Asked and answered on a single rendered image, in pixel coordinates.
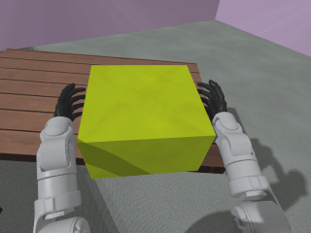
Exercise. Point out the carton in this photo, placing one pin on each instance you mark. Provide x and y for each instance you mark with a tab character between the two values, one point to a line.
142	120

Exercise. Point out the robot left forearm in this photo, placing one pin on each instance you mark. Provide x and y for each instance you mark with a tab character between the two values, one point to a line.
58	192

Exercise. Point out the left robot upper arm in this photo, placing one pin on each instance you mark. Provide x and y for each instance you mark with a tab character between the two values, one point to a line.
74	224

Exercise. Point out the right robot upper arm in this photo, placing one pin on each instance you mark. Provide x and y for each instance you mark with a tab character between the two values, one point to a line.
259	217

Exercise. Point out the robot right forearm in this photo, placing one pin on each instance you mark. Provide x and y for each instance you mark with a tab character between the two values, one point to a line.
246	181

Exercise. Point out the right robot hand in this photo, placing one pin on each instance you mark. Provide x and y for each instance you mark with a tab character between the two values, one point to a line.
216	100

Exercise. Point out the left robot hand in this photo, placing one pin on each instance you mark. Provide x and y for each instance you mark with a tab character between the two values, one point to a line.
64	107

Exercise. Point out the table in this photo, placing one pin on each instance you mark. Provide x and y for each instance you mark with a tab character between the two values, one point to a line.
31	82

